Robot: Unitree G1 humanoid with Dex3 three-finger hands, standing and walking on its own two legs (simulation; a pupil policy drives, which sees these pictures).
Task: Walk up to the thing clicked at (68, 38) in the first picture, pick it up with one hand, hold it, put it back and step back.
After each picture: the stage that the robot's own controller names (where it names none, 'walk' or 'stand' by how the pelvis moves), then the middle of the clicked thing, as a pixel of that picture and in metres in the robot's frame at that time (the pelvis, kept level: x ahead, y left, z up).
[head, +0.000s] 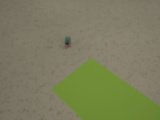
stand; (67, 42) +1.38 +0.20 -0.72
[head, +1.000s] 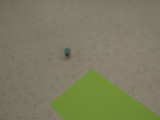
walk; (67, 53) +1.25 +0.31 -0.72
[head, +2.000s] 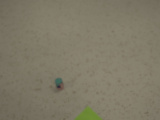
walk; (59, 84) +0.79 +0.32 -0.72
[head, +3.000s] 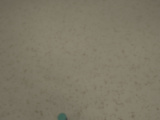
walk; out of the picture +0.48 +0.23 -0.71
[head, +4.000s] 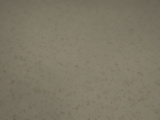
stand; out of the picture +0.36 +0.20 -0.72
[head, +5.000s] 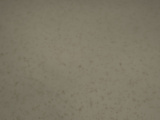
stand; out of the picture +0.34 +0.20 -0.72
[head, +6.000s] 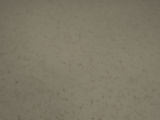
stand; out of the picture +0.34 +0.21 -0.72
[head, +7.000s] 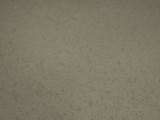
stand; out of the picture +0.34 +0.21 -0.73
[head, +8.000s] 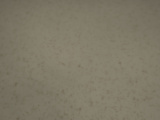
stand; out of the picture +0.33 +0.22 -0.73
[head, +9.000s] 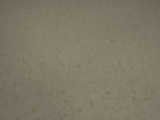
stand; out of the picture +0.33 +0.22 -0.73
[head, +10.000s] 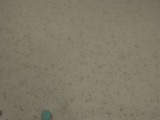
go down; (47, 116) +0.37 +0.21 -0.67
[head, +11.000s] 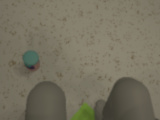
go down; (31, 61) +0.45 +0.20 -0.31
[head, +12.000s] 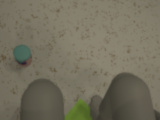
close in; (23, 56) +0.45 +0.20 -0.29
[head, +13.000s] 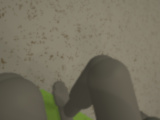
close in; out of the picture +0.44 +0.23 -0.24
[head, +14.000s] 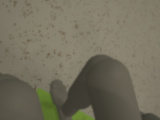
close; out of the picture +0.43 +0.25 -0.23
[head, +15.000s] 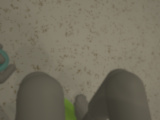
lift; out of the picture +0.36 +0.24 -0.16
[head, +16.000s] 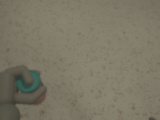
lift; (32, 88) +0.32 +0.18 +0.00
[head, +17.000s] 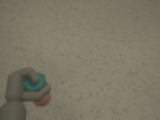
hold; (38, 90) +0.33 +0.17 +0.00
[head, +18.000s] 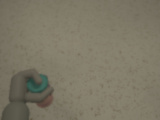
hold; (41, 91) +0.33 +0.17 -0.01
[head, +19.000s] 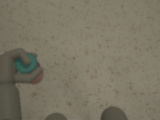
crouch; (30, 69) +0.39 +0.18 -0.07
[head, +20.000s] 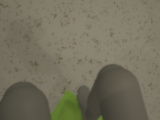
lower; out of the picture +0.48 +0.24 -0.16
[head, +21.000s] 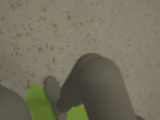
lower; out of the picture +0.46 +0.25 -0.25
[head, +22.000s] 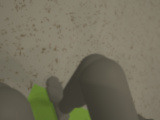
lower; out of the picture +0.45 +0.25 -0.24
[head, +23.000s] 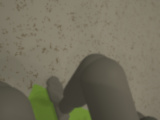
lower; out of the picture +0.45 +0.25 -0.24
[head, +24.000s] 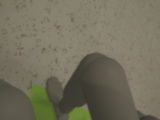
lower; out of the picture +0.45 +0.25 -0.24
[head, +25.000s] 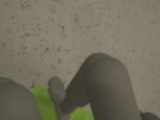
open; out of the picture +0.44 +0.24 -0.24
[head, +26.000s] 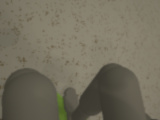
stand; out of the picture +0.45 +0.23 -0.25
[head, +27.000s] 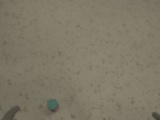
stand; (53, 106) +0.39 +0.18 -0.58
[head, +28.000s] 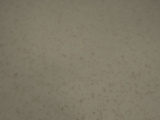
stand; out of the picture +0.37 +0.18 -0.67
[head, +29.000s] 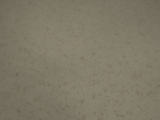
stand; out of the picture +0.37 +0.18 -0.67
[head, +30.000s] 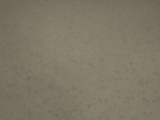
stand; out of the picture +0.39 +0.18 -0.72
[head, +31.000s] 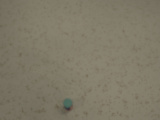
walk; (68, 105) +0.46 +0.12 -0.70
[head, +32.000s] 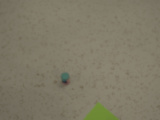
walk; (65, 79) +0.68 +0.16 -0.70
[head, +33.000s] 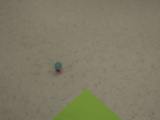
stand; (58, 68) +0.95 +0.26 -0.70
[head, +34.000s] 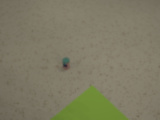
stand; (66, 63) +0.98 +0.18 -0.71
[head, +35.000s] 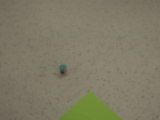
stand; (63, 70) +0.96 +0.21 -0.72
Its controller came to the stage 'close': yes
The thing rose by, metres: 0.72
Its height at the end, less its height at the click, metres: +0.00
